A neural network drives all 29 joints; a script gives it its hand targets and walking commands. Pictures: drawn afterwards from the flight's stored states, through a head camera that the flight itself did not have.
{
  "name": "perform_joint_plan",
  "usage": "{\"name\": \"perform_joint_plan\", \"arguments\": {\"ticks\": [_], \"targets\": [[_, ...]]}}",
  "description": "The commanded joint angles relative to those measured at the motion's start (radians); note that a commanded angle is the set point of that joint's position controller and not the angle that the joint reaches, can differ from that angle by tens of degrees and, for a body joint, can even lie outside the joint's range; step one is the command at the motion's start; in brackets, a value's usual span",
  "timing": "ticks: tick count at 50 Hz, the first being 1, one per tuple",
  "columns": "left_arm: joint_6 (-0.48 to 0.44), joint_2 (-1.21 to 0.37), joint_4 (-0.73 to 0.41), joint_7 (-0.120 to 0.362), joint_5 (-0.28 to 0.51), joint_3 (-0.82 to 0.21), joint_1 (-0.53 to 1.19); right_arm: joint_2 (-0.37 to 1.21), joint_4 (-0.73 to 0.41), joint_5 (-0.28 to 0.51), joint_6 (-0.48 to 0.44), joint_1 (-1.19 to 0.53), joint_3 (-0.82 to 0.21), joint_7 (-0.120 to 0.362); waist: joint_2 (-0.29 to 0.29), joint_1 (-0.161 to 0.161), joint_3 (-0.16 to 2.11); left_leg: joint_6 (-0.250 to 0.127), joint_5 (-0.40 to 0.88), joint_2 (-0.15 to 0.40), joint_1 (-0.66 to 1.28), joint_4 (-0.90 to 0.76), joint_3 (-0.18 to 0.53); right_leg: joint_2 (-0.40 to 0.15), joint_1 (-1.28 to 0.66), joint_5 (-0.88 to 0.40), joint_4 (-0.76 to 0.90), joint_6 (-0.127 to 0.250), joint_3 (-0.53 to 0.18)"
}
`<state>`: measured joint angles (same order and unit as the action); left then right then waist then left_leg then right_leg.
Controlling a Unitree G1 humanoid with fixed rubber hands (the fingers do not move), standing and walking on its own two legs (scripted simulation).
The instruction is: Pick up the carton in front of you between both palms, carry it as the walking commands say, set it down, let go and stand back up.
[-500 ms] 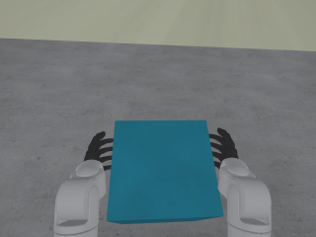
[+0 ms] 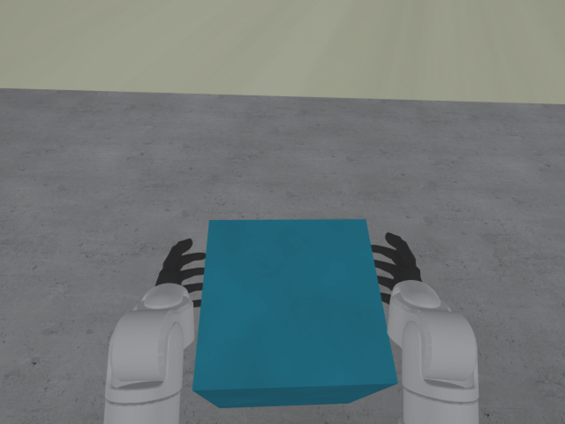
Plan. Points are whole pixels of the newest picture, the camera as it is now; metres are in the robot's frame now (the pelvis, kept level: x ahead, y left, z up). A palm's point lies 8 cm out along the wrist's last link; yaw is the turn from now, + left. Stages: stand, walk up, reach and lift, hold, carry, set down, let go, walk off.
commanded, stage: carry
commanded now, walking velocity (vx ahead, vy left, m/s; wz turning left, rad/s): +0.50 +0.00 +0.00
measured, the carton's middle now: (286, 321) +0.28 +0.00 +0.00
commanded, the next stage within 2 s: none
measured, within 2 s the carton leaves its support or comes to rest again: neither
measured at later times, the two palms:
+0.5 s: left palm (197, 158) +0.53 +0.16 +0.11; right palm (363, 153) +0.53 -0.13 +0.12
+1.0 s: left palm (221, 139) +0.57 +0.12 +0.12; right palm (380, 141) +0.56 -0.17 +0.12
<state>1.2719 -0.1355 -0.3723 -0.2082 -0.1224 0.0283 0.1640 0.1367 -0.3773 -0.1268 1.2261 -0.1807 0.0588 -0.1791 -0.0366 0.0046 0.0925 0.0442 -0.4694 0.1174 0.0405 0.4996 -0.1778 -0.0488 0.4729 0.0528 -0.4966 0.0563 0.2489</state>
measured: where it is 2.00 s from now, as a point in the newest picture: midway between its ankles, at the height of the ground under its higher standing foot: outside the picture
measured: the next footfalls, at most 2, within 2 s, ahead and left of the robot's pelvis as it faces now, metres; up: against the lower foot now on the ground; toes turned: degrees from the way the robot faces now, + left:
left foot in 0.36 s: +0.35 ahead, +0.11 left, +0.00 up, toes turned -25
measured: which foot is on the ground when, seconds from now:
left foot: down 0.00-0.00, up 0.02-0.34, down 0.36-1.00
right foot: down 0.00-1.00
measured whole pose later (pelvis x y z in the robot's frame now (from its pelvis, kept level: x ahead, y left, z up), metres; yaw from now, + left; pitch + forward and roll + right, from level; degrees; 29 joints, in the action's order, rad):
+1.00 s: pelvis +0.30 -0.01 +0.02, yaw -4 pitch +4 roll +1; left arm 1.27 -0.14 -0.36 -0.20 -0.13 0.06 0.18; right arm 0.14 -0.34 -0.12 1.22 -0.21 0.05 -0.19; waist 0.01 0.00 0.11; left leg -0.02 -0.23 0.06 -0.33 0.52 -0.20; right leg -0.07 0.09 0.39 -0.50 -0.04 0.17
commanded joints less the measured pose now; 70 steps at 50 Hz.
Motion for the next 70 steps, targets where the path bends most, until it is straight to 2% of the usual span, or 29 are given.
{"name": "perform_joint_plan", "arguments": {"ticks": [1,2,3,4,6,8,11,13,15,16,17,18,19,20,21,24,26,28,30,32,34,41,43,47,49,55,58,64,70], "targets": [[-0.073,-1.049,-0.088,0.304,0.435,-0.621,0.413,1.077,-0.030,0.435,-0.004,-0.354,-0.679,0.286,0.173,0.022,0.326,-0.061,0.003,-0.035,-0.703,0.801,0.163,-0.353,-0.724,-0.207,0.211,0.160,-0.558],[-0.084,-1.077,-0.114,0.304,0.442,-0.634,0.451,1.103,-0.025,0.431,-0.019,-0.353,-0.676,0.287,0.116,0.019,0.309,-0.069,0.048,-0.009,-0.685,0.732,0.176,-0.352,-0.666,-0.308,0.194,0.138,-0.468],[-0.096,-1.097,-0.129,0.304,0.443,-0.633,0.461,1.128,-0.019,0.429,-0.032,-0.345,-0.680,0.285,0.098,0.015,0.302,-0.071,0.104,0.012,-0.642,0.623,0.181,-0.313,-0.614,-0.343,0.207,0.101,-0.374],[-0.106,-1.104,-0.144,0.305,0.447,-0.632,0.467,1.142,-0.021,0.427,-0.045,-0.333,-0.687,0.281,0.117,0.015,0.297,-0.064,0.119,0.004,-0.606,0.525,0.152,-0.285,-0.579,-0.376,0.219,0.074,-0.297],[-0.115,-1.105,-0.137,0.310,0.445,-0.625,0.426,1.148,-0.025,0.412,-0.066,-0.292,-0.691,0.269,0.176,0.012,0.294,-0.057,0.132,-0.033,-0.569,0.400,0.098,-0.259,-0.554,-0.453,0.222,0.069,-0.224],[-0.118,-1.084,-0.120,0.317,0.437,-0.611,0.378,1.134,-0.016,0.389,-0.077,-0.238,-0.682,0.255,0.186,0.009,0.277,-0.044,0.174,-0.055,-0.521,0.253,0.054,-0.228,-0.546,-0.537,0.207,0.061,-0.138],[-0.116,-1.048,-0.131,0.321,0.433,-0.617,0.347,1.104,-0.039,0.379,-0.077,-0.220,-0.684,0.247,0.234,0.012,0.246,-0.028,0.322,-0.089,-0.454,0.084,-0.001,-0.202,-0.526,-0.585,0.184,0.035,-0.066],[-0.110,-1.023,-0.162,0.317,0.431,-0.625,0.352,1.082,-0.078,0.397,-0.067,-0.253,-0.695,0.249,0.225,0.013,0.229,-0.028,0.434,-0.092,-0.384,0.015,-0.023,-0.191,-0.491,-0.505,0.153,0.015,-0.047],[-0.096,-0.985,-0.198,0.308,0.428,-0.628,0.380,1.052,-0.095,0.413,-0.049,-0.273,-0.696,0.252,0.167,0.001,0.211,-0.021,0.613,-0.090,-0.265,-0.128,-0.045,-0.148,-0.439,-0.366,0.065,-0.025,-0.009],[-0.084,-0.963,-0.205,0.303,0.424,-0.629,0.387,1.032,-0.095,0.415,-0.037,-0.274,-0.689,0.255,0.116,-0.003,0.212,-0.027,0.691,-0.047,-0.167,-0.166,-0.009,-0.129,-0.374,-0.260,0.016,-0.054,-0.017],[-0.069,-0.940,-0.204,0.296,0.421,-0.630,0.382,0.999,-0.088,0.418,-0.023,-0.270,-0.677,0.258,0.028,0.004,0.247,-0.059,0.966,0.065,-0.024,-0.115,0.084,-0.106,-0.278,-0.082,-0.047,-0.084,-0.028],[-0.053,-0.920,-0.199,0.290,0.416,-0.638,0.379,0.966,-0.059,0.419,-0.008,-0.245,-0.657,0.260,-0.082,0.001,0.302,-0.118,1.233,0.178,0.063,-0.063,0.204,-0.068,-0.225,0.165,-0.083,-0.106,-0.071],[-0.038,-0.905,-0.173,0.286,0.412,-0.638,0.373,0.941,-0.033,0.415,0.006,-0.235,-0.634,0.261,-0.148,-0.003,0.328,-0.159,1.325,0.230,0.073,-0.071,0.265,-0.044,-0.216,0.346,-0.072,-0.110,-0.121],[-0.031,-0.906,-0.176,0.284,0.416,-0.645,0.384,0.953,-0.017,0.409,0.013,-0.226,-0.620,0.265,-0.125,-0.004,0.339,-0.192,1.257,0.217,0.133,-0.051,0.237,-0.045,-0.174,0.373,-0.061,-0.093,-0.144],[-0.024,-0.906,-0.170,0.286,0.416,-0.643,0.391,0.958,0.009,0.401,0.015,-0.216,-0.608,0.267,-0.134,-0.005,0.335,-0.189,1.223,0.210,0.130,-0.063,0.252,-0.048,-0.177,0.388,-0.020,-0.091,-0.144],[-0.030,-0.964,-0.159,0.296,0.438,-0.652,0.461,1.018,0.005,0.406,0.005,-0.277,-0.615,0.270,-0.079,0.001,0.324,-0.124,1.052,0.109,0.030,-0.056,0.151,-0.049,-0.283,0.211,0.113,-0.103,-0.134],[-0.037,-0.984,-0.136,0.299,0.436,-0.644,0.459,1.040,0.018,0.407,-0.001,-0.290,-0.615,0.273,-0.050,-0.002,0.336,-0.098,0.949,0.086,-0.015,-0.026,0.108,-0.080,-0.337,0.070,0.110,-0.105,-0.137],[-0.042,-0.998,-0.123,0.298,0.430,-0.639,0.459,1.052,0.016,0.414,-0.005,-0.314,-0.623,0.275,-0.016,-0.002,0.332,-0.104,0.992,0.074,-0.034,0.001,0.092,-0.101,-0.342,-0.096,0.048,-0.107,-0.145],[-0.038,-0.999,-0.109,0.300,0.432,-0.627,0.455,1.051,0.031,0.406,-0.006,-0.304,-0.616,0.267,0.001,-0.004,0.346,-0.116,1.126,0.068,-0.023,0.038,0.098,-0.092,-0.349,-0.166,0.026,-0.111,-0.135],[-0.039,-1.003,-0.097,0.302,0.432,-0.619,0.442,1.056,0.028,0.400,-0.007,-0.303,-0.620,0.261,0.024,-0.003,0.344,-0.120,1.152,0.064,-0.030,0.062,0.085,-0.091,-0.343,-0.204,0.029,-0.113,-0.134],[-0.045,-1.011,-0.098,0.303,0.429,-0.614,0.448,1.066,0.009,0.406,-0.008,-0.331,-0.634,0.259,0.044,-0.003,0.332,-0.117,1.130,0.055,-0.053,0.075,0.071,-0.090,-0.347,-0.250,0.026,-0.112,-0.133],[-0.044,-0.998,-0.111,0.301,0.430,-0.605,0.452,1.061,0.006,0.408,-0.001,-0.333,-0.639,0.255,0.089,-0.001,0.303,-0.087,0.854,0.008,-0.162,0.056,0.035,-0.113,-0.433,-0.483,-0.001,-0.100,-0.128],[-0.042,-0.991,-0.107,0.301,0.426,-0.604,0.447,1.054,0.015,0.404,0.002,-0.325,-0.636,0.256,0.078,-0.001,0.299,-0.085,0.867,0.010,-0.148,0.053,0.036,-0.112,-0.419,-0.476,-0.009,-0.098,-0.125],[-0.039,-0.987,-0.102,0.301,0.424,-0.606,0.458,1.048,0.025,0.406,0.007,-0.335,-0.633,0.262,0.042,0.000,0.280,-0.091,0.949,0.035,-0.122,0.061,0.055,-0.101,-0.377,-0.349,0.017,-0.098,-0.128],[-0.037,-0.985,-0.100,0.301,0.426,-0.607,0.468,1.045,0.030,0.406,0.008,-0.339,-0.630,0.265,0.037,0.000,0.262,-0.087,0.903,0.037,-0.150,0.061,0.057,-0.104,-0.389,-0.332,0.038,-0.094,-0.131],[-0.030,-0.975,-0.061,0.302,0.423,-0.597,0.451,1.036,0.077,0.392,0.012,-0.307,-0.613,0.263,0.074,-0.001,0.229,-0.071,0.708,0.025,-0.223,0.075,0.044,-0.138,-0.423,-0.446,0.030,-0.077,-0.126],[-0.043,-0.995,-0.032,0.314,0.414,-0.596,0.434,1.060,0.096,0.387,-0.001,-0.300,-0.622,0.274,0.092,-0.001,0.222,-0.072,0.644,0.024,-0.234,0.083,0.043,-0.144,-0.410,-0.431,0.026,-0.067,-0.118],[-0.119,-1.036,-0.003,0.348,0.396,-0.617,0.476,1.089,0.104,0.386,-0.069,-0.360,-0.648,0.317,0.069,-0.004,0.203,-0.075,0.650,0.044,-0.209,0.052,0.063,-0.119,-0.345,-0.155,0.040,-0.059,-0.109],[-0.220,-0.989,0.079,0.372,0.346,-0.604,0.473,1.034,0.206,0.330,-0.164,-0.331,-0.612,0.351,0.026,-0.006,0.196,-0.076,0.570,0.048,-0.200,0.010,0.087,-0.108,-0.302,0.056,0.067,-0.047,-0.128]]}}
